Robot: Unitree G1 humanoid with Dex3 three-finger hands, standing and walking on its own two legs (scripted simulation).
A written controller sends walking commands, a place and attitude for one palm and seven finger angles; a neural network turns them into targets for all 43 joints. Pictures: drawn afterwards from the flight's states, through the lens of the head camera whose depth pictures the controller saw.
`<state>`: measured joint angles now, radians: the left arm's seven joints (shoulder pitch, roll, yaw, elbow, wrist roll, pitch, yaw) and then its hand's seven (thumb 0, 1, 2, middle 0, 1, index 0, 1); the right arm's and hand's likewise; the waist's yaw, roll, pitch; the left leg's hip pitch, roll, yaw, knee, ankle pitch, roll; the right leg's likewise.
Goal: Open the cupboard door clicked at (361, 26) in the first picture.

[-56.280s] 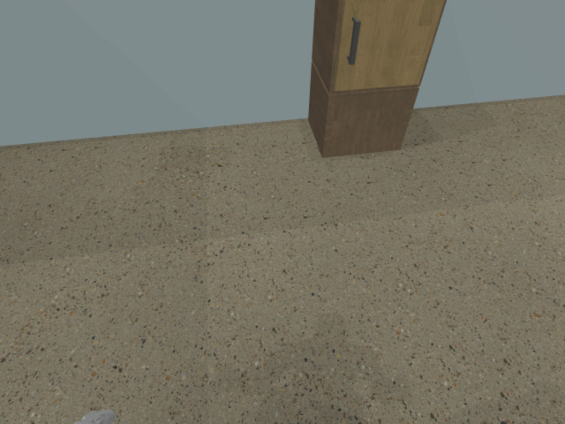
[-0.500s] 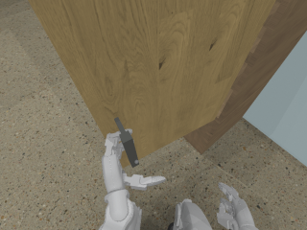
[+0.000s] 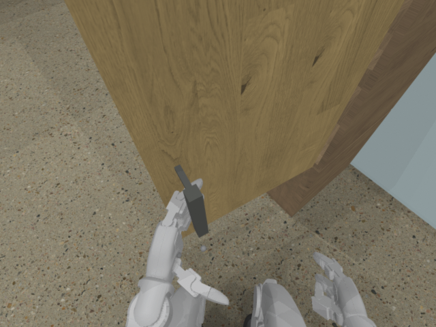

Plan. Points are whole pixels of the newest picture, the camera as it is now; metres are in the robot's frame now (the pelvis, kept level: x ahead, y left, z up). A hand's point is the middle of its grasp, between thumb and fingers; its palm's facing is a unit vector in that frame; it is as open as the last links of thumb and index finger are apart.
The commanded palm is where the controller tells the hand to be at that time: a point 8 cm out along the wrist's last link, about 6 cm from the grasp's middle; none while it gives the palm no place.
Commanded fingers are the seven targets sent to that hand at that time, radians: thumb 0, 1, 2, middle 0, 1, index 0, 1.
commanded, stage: slide the hand sideways off the handle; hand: left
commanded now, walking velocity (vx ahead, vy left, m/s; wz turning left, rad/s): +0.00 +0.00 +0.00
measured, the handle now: (192, 204) +0.33 +0.06 +0.03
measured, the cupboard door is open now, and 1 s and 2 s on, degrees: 80 81 81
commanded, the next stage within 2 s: draw the hand back to the body in 1.02 s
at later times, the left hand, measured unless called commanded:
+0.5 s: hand (184, 266) +0.22 +0.07 +0.03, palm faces -0.13 -0.99 +0.02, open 16.1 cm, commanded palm +0.19 +0.12 +0.02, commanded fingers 0.00 -0.50 0.30 -0.15 -0.30 -0.15 -0.30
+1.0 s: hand (153, 283) +0.20 +0.11 +0.02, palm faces -0.11 -0.99 +0.00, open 16.3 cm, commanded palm +0.17 +0.17 +0.02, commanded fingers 0.00 -0.50 0.30 -0.15 -0.30 -0.15 -0.30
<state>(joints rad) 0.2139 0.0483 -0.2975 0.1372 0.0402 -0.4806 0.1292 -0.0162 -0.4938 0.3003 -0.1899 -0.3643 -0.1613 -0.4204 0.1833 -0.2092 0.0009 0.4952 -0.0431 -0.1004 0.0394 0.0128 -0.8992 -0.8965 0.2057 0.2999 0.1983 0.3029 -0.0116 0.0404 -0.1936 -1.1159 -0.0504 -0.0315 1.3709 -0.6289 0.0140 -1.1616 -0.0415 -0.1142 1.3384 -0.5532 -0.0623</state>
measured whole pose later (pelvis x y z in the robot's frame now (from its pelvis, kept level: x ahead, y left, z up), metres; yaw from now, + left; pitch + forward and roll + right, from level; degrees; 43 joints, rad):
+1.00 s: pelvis +0.00 +0.01 -0.02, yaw -2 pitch +23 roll -2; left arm 0.56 0.13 -0.12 -0.16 -0.09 -0.48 -0.11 -0.02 -0.50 0.30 -0.15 -0.30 -0.15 -0.30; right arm 0.19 -0.20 0.00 0.39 0.00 -0.05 0.00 0.01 -0.90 -0.90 0.21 0.30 0.20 0.30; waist 0.01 0.02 -0.21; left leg -1.18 -0.03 -0.02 1.47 -0.68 0.03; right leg -1.23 -0.02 -0.10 1.42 -0.58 -0.05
